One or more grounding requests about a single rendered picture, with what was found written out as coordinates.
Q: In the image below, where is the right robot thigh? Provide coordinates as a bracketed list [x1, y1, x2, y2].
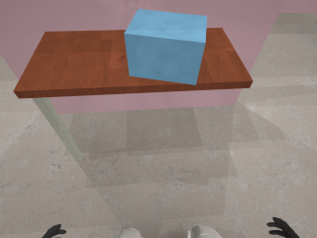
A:
[185, 225, 222, 238]

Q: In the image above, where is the carton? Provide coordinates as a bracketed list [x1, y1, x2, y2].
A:
[124, 9, 207, 85]

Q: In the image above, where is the table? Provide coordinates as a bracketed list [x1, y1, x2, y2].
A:
[13, 28, 253, 162]

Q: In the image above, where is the robot left hand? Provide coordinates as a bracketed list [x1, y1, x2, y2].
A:
[42, 224, 66, 238]

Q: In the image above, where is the robot right hand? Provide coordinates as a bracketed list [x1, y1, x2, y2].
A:
[266, 217, 300, 238]

